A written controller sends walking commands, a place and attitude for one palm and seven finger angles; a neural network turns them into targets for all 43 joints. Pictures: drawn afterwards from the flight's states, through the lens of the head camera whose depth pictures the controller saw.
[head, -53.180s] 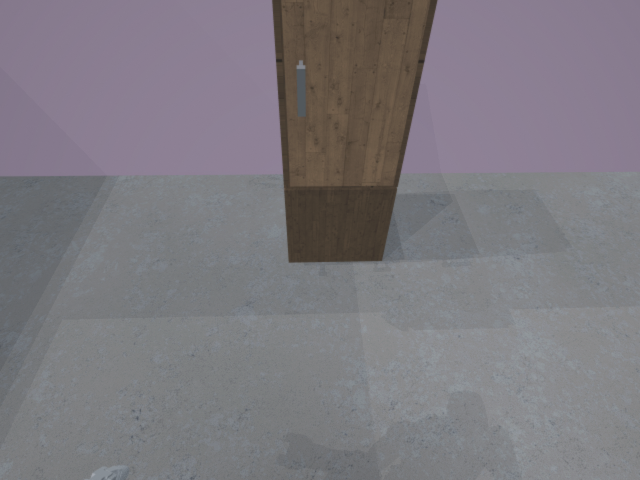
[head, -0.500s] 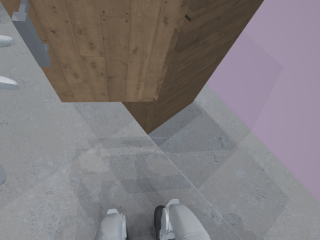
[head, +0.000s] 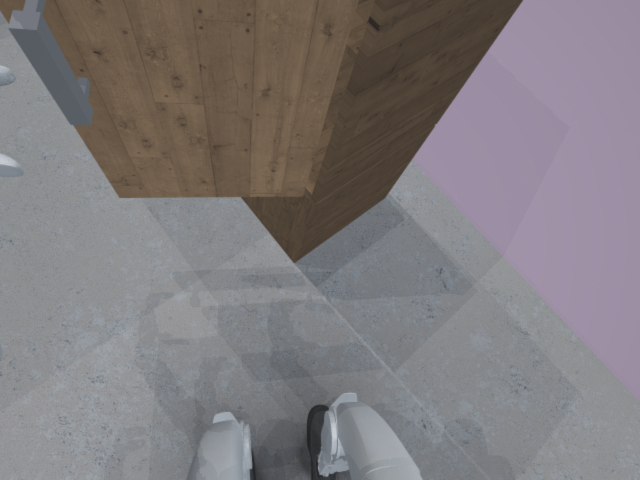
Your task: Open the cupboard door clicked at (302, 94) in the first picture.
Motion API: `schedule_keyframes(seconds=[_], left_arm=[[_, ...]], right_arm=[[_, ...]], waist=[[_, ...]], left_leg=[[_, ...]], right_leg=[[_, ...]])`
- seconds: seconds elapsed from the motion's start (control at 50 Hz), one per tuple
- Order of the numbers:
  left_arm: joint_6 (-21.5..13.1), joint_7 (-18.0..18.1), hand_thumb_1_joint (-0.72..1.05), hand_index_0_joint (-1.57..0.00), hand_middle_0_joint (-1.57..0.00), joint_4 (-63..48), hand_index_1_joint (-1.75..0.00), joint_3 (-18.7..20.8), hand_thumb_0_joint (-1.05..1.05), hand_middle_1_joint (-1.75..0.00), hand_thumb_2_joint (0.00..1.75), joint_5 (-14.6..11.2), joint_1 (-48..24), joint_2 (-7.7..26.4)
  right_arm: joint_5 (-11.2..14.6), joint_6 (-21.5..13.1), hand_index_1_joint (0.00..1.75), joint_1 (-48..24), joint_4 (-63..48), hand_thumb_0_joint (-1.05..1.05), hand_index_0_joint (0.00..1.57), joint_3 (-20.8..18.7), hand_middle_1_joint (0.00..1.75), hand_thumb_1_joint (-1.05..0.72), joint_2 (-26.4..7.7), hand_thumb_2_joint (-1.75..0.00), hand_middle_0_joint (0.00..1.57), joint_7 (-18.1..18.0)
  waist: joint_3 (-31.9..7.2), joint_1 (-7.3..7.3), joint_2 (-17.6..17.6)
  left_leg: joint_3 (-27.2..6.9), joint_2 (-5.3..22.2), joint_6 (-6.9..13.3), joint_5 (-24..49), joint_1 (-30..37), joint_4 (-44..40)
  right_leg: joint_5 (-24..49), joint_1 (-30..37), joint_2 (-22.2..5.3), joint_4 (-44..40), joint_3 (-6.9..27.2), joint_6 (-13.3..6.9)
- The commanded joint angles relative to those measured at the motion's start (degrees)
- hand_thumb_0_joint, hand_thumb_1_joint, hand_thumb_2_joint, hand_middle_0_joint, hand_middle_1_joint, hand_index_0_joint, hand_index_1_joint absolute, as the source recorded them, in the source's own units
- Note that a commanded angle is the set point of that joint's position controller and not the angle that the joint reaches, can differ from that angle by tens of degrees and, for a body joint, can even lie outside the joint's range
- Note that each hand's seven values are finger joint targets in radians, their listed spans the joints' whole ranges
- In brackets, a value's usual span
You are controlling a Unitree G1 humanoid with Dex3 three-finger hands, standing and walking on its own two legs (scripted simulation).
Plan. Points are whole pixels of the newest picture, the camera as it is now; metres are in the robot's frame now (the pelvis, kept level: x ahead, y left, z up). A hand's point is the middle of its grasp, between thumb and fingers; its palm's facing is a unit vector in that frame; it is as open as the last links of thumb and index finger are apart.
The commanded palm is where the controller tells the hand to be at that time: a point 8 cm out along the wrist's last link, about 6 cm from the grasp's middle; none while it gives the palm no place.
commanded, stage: move the hooked fingers beside the handle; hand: left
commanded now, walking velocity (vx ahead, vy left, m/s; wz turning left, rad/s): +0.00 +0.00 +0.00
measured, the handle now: (60, 61) +0.56 +0.25 +0.08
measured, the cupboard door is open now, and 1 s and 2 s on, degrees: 56 56 56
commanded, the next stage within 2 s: slide the fingers in behind the handle in 0.12 s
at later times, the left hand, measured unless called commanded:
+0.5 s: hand (2, 103) +0.50 +0.29 +0.08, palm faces -0.02 -1.00 +0.00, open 14.0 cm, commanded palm +0.49 +0.33 +0.08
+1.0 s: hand (42, 107) +0.50 +0.26 +0.08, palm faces +0.01 -1.00 -0.01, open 14.0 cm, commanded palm +0.48 +0.30 +0.08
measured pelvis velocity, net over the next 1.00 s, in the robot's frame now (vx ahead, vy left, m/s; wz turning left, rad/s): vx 0.01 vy -0.01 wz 0.00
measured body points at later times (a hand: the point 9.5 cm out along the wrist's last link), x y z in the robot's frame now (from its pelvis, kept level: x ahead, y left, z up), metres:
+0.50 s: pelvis +0.00 +0.00 +0.00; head +0.17 +0.05 +0.42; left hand +0.50 +0.35 +0.08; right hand +0.01 -0.27 -0.09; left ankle -0.02 +0.08 -0.66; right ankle +0.04 -0.13 -0.66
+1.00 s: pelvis +0.01 -0.01 +0.01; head +0.15 +0.03 +0.44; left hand +0.49 +0.31 +0.08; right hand +0.02 -0.27 -0.09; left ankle -0.02 +0.08 -0.66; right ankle +0.04 -0.13 -0.66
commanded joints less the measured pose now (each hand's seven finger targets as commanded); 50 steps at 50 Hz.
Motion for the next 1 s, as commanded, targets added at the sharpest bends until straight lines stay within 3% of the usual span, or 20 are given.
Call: schedule_keyframes(seconds=[0.0, 0.04, 0.08, 0.18, 0.24, 0.3, 0.32, 0.38, 0.42, 0.46, 0.5, 0.56, 0.62, 0.64, 0.66, 0.72, 0.78, 0.88, 0.94, 0.98], left_arm=[[-3.9, 1.3, -0.5, -0.3, -0.3, -14.2, -1.2, 5.1, 0.0, -1.2, 0.3, -1.7, -21.1, 22.0], [-2.5, 1.4, -0.5, -0.3, -0.3, -12.0, -1.2, 4.0, 0.0, -1.2, 0.3, -1.5, -19.4, 20.5], [-1.2, 1.6, -0.5, -0.3, -0.3, -9.1, -1.2, 4.5, 0.0, -1.2, 0.3, -0.6, -19.0, 22.5], [-2.5, 2.2, -0.5, -0.3, -0.3, -11.1, -1.2, 3.1, 0.0, -1.2, 0.3, 0.2, -21.6, 22.1], [-4.2, 1.1, -0.5, -0.3, -0.3, -13.9, -1.2, 1.2, 0.0, -1.2, 0.3, -1.2, -21.4, 18.0], [-3.6, -0.5, -0.5, -0.3, -0.3, -12.1, -1.2, -1.4, 0.0, -1.2, 0.3, -3.5, -20.5, 12.5], [-3.0, -0.6, -0.5, -0.3, -0.3, -11.3, -1.2, 0.0, 0.0, -1.2, 0.3, -3.5, -20.6, 14.3], [-0.7, 0.2, -0.5, -0.3, -0.3, -8.7, -1.2, -1.1, 0.0, -1.2, 0.3, -2.5, -21.3, 13.7], [-1.7, 1.8, -0.5, -0.3, -0.3, -13.1, -1.2, 0.8, 0.0, -1.2, 0.3, -1.8, -21.8, 16.4], [-3.0, 3.7, -0.5, -0.3, -0.3, -17.0, -1.2, 0.9, 0.0, -1.2, 0.3, -1.1, -20.7, 15.9], [-4.1, 5.1, -0.5, -0.3, -0.3, -17.1, -1.2, 2.0, 0.0, -1.2, 0.3, -1.6, -20.6, 16.2], [-3.9, 5.7, -0.5, -0.3, -0.3, -14.5, -1.2, 1.0, 0.0, -1.2, 0.3, -1.9, -20.6, 14.2], [-4.5, 5.8, -0.5, -0.3, -0.3, -17.7, -1.2, 2.4, 0.0, -1.2, 0.3, -1.4, -19.1, 16.0], [-4.3, 5.6, -0.5, -0.3, -0.3, -17.3, -1.2, 0.4, 0.0, -1.2, 0.3, -1.4, -17.7, 13.1], [-4.3, 5.7, -0.5, -0.3, -0.3, -17.5, -1.2, 0.0, 0.0, -1.2, 0.3, -1.7, -17.9, 12.3], [-4.4, 5.3, -0.5, -0.3, -0.3, -18.4, -1.2, -1.6, 0.0, -1.2, 0.3, -2.9, -17.4, 9.0], [-3.4, 5.4, -0.5, -0.3, -0.3, -16.7, -1.2, -3.8, 0.0, -1.2, 0.3, -3.6, -15.3, 5.0], [-3.4, 7.8, -0.5, -0.3, -0.3, -14.7, -1.2, -1.9, 0.0, -1.2, 0.3, -2.9, -14.8, 6.8], [-5.0, 9.3, -0.5, -0.3, -0.3, -15.1, -1.2, -2.4, 0.0, -1.2, 0.3, -1.7, -17.3, 7.2], [-6.2, 9.9, -0.5, -0.3, -0.3, -16.2, -1.2, -1.7, 0.0, -1.2, 0.3, -1.3, -18.0, 8.1]], right_arm=[[-0.4, -1.0, 0.3, 12.0, -1.8, 0.0, 0.2, -4.8, 0.3, -0.9, -12.6, -0.9, 0.2, -0.9], [-0.1, -0.7, 0.3, 11.4, -2.1, 0.0, 0.2, -4.5, 0.3, -0.9, -12.3, -0.9, 0.2, -0.7], [0.1, -0.6, 0.3, 10.8, -2.7, 0.0, 0.2, -3.9, 0.3, -0.9, -12.3, -0.9, 0.2, -0.9], [0.2, -0.6, 0.3, 10.9, -2.8, 0.0, 0.2, -3.6, 0.3, -0.9, -12.2, -0.9, 0.2, -1.2], [0.0, -0.5, 0.3, 11.6, -2.1, 0.0, 0.2, -4.2, 0.3, -0.9, -12.1, -0.9, 0.2, -1.0], [0.1, -0.4, 0.3, 12.1, -1.5, 0.0, 0.2, -4.4, 0.3, -0.9, -12.2, -0.9, 0.2, -0.8], [0.1, -0.3, 0.3, 11.9, -1.2, 0.0, 0.2, -4.5, 0.3, -0.9, -12.5, -0.9, 0.2, -1.0], [0.3, -0.2, 0.3, 11.6, -1.6, 0.0, 0.2, -4.0, 0.3, -0.9, -12.1, -0.9, 0.2, -1.0], [0.0, -0.2, 0.3, 11.9, -2.0, 0.0, 0.2, -4.2, 0.3, -0.9, -11.9, -0.9, 0.2, -1.0], [-0.3, -0.1, 0.3, 11.9, -2.2, 0.0, 0.2, -4.5, 0.3, -0.9, -11.4, -0.9, 0.2, -0.6], [-0.5, -0.2, 0.3, 11.9, -2.3, 0.0, 0.2, -4.7, 0.3, -0.9, -11.4, -0.9, 0.2, -0.4], [-0.2, -0.3, 0.3, 11.2, -2.2, 0.0, 0.2, -4.5, 0.3, -0.9, -11.4, -0.9, 0.2, -0.2], [-0.3, -0.4, 0.3, 11.6, -2.5, 0.0, 0.2, -4.8, 0.3, -0.9, -11.4, -0.9, 0.2, -0.3], [-0.2, -0.3, 0.3, 11.5, -2.5, 0.0, 0.2, -4.7, 0.3, -0.9, -11.0, -0.9, 0.2, -0.1], [-0.2, -0.2, 0.3, 11.5, -2.2, 0.0, 0.2, -4.8, 0.3, -0.9, -11.1, -0.9, 0.2, -0.1], [-0.2, 0.1, 0.3, 11.5, -2.0, 0.0, 0.2, -5.1, 0.3, -0.9, -11.0, -0.9, 0.2, -0.1], [0.0, 0.2, 0.3, 11.1, -1.9, 0.0, 0.2, -5.2, 0.3, -0.9, -10.7, -0.9, 0.2, 0.0], [-0.1, 0.0, 0.3, 10.6, -2.6, 0.0, 0.2, -5.1, 0.3, -0.9, -10.5, -0.9, 0.2, 0.0], [-0.1, -0.3, 0.3, 10.3, -2.5, 0.0, 0.2, -4.9, 0.3, -0.9, -10.3, -0.9, 0.2, 0.0], [-0.2, -0.6, 0.3, 10.0, -2.7, 0.0, 0.2, -5.1, 0.3, -0.9, -10.3, -0.9, 0.2, 0.0]], waist=[[-32.6, 1.46, 17.5], [-30.3, 1.32, 16.5], [-26.0, 1.19, 12.7], [-26.8, 0.66, 15.5], [-31.9, 0.64, 18.9], [-30.3, -0.67, 15.1], [-30.0, -0.46, 13.5], [-26.4, -0.76, 11.9], [-29.9, 0.99, 16.4], [-32.3, 1.58, 18.7], [-31.2, 1.27, 16.0], [-28.3, 0.53, 13.7], [-33.0, 2.25, 17.3], [-32.5, 1.98, 17.6], [-31.5, 1.59, 15.9], [-30.6, 1.21, 15.1], [-28.0, 0.85, 12.6], [-25.9, 1.66, 9.4], [-24.5, 1.52, 10.3], [-25.8, 1.65, 10.3]], left_leg=[[-6.0, -0.1, -4.0, 39.5, 26.7, -7.5], [-4.9, -0.2, -3.2, 36.8, 24.0, -7.6], [-4.0, -0.7, -2.0, 31.0, 17.6, -8.0], [-4.4, -0.4, -2.4, 30.9, 19.9, -8.2], [-5.8, 0.3, -4.1, 39.3, 27.8, -7.5], [-6.3, 0.4, -3.8, 39.7, 28.6, -7.5], [-6.1, 0.4, -3.5, 37.5, 26.4, -7.5], [-4.9, -0.4, -2.1, 30.6, 20.5, -8.2], [-5.4, -0.4, -3.2, 35.3, 24.2, -8.5], [-5.6, 0.0, -4.1, 40.6, 28.2, -8.1], [-5.8, 0.1, -4.1, 40.5, 27.4, -7.9], [-4.7, -0.2, -2.9, 33.5, 22.9, -8.7], [-4.9, -0.3, -3.6, 39.1, 26.6, -9.0], [-4.9, -0.2, -3.7, 40.6, 27.9, -8.8], [-5.1, 0.1, -3.7, 40.6, 27.9, -8.8], [-5.2, 0.2, -3.7, 42.1, 29.6, -9.2], [-4.9, 0.0, -3.3, 38.5, 27.8, -10.1], [-3.4, -1.0, -1.9, 31.7, 20.9, -10.8], [-3.3, -1.2, -2.0, 29.4, 20.0, -10.9], [-3.1, -1.3, -1.9, 27.8, 19.8, -10.8]], right_leg=[[14.9, 13.5, 2.7, -2.0, 3.3, -1.6], [15.3, 14.6, 2.6, -2.7, 3.7, -1.1], [15.1, 17.2, 2.5, -2.9, 4.1, -0.9], [13.4, 14.7, 2.6, -2.6, 4.0, -1.0], [14.1, 11.3, 2.6, -2.1, 3.3, -1.1], [13.8, 9.8, 2.8, -2.7, 2.8, -1.0], [13.7, 10.9, 2.6, -2.8, 3.0, -0.8], [13.1, 12.7, 2.4, -3.2, 3.6, -0.7], [14.2, 13.3, 2.2, -2.6, 3.4, -1.1], [15.5, 12.4, 2.3, -2.4, 3.3, -1.2], [15.7, 13.1, 2.6, -2.4, 3.2, -1.3], [14.8, 15.3, 2.5, -3.0, 3.6, -1.0], [17.6, 17.3, 2.3, -2.7, 3.8, -1.2], [17.5, 15.9, 2.4, -2.9, 3.7, -1.1], [17.5, 15.7, 2.4, -3.1, 3.5, -1.0], [17.9, 15.4, 2.6, -3.8, 3.4, -0.9], [16.2, 15.0, 2.4, -4.5, 3.2, -0.8], [17.5, 20.0, 2.0, -4.3, 4.3, -0.9], [16.4, 19.5, 1.8, -4.1, 4.6, -1.0], [15.7, 20.3, 1.7, -4.1, 5.1, -1.0]])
